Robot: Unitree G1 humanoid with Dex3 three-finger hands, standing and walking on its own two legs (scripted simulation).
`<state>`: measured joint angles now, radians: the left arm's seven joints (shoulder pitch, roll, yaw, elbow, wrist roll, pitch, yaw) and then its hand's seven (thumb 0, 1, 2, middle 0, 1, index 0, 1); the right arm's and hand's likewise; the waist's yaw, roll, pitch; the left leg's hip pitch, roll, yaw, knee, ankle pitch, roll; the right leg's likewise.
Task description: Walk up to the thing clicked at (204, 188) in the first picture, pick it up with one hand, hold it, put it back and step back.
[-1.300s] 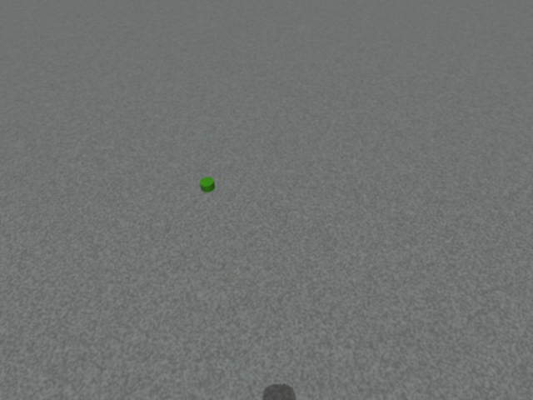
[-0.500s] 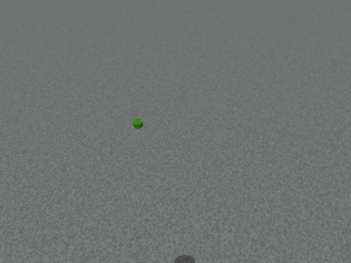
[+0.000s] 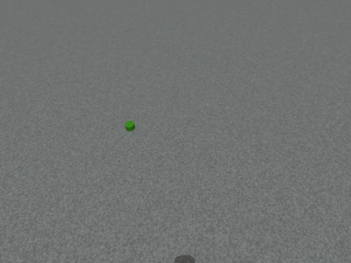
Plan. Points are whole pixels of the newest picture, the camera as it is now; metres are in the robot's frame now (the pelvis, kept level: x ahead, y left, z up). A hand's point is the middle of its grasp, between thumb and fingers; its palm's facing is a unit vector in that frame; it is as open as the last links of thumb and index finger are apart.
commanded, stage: walk up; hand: left
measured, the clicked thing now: (129, 126) +1.28 +0.36 -0.76
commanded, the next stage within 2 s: none
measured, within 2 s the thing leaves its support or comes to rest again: neither
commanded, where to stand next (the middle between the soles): +0.90 +0.04 m, yaw +1 degrees
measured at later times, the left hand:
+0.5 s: hand out of the picture +0.18 +0.23 -0.15, palm faces +0.09 -0.92 -0.37, open 7.4 cm
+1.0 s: hand (104, 167) +0.47 +0.25 -0.14, palm faces +0.02 -0.89 -0.45, open 7.4 cm
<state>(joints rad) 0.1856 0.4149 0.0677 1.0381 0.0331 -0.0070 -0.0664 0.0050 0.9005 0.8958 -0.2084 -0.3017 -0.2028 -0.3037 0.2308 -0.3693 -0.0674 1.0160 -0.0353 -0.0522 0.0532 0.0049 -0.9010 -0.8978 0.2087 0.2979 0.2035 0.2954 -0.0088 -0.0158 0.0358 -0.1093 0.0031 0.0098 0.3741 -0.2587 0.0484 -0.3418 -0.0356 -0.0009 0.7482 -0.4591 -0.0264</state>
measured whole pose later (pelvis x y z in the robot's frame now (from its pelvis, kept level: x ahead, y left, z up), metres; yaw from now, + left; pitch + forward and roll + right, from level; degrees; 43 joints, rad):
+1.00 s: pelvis +0.42 -0.05 -0.03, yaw +2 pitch -2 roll +0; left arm 0.31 0.44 0.08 0.86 0.02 -0.09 -0.06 0.00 0.90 0.90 -0.21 -0.30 -0.20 -0.30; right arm 0.32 -0.44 -0.06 0.84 -0.01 -0.04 0.06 0.01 -0.90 -0.90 0.21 0.30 0.20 0.30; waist 0.00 0.05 0.05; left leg -0.22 0.07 0.03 0.85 -0.49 0.04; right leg -0.42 -0.05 -0.07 0.69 -0.23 -0.01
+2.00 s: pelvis +0.76 +0.01 -0.01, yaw +1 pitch -3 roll +0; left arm 0.32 0.40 0.04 0.83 0.01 -0.09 -0.03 0.00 0.90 0.90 -0.21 -0.30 -0.21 -0.30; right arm 0.31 -0.43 -0.05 0.85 -0.02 -0.02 0.07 0.01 -0.91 -0.90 0.20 0.30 0.20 0.29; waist 0.02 0.07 0.08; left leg -0.48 0.08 0.00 0.87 -0.34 0.01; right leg -0.25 -0.03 -0.06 0.52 -0.23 -0.03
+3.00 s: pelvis +0.87 +0.04 +0.00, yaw -1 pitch -2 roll +0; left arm 0.03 0.34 0.00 1.14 0.00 0.00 -0.01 0.00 0.90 0.90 -0.21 -0.30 -0.20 -0.30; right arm 0.07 -0.37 0.01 1.16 0.00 -0.03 0.01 0.01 -0.90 -0.90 0.21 0.30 0.20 0.29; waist -0.01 0.00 0.05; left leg -0.15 0.04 0.06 0.37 -0.18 -0.02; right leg -0.15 -0.02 -0.02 0.38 -0.20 0.01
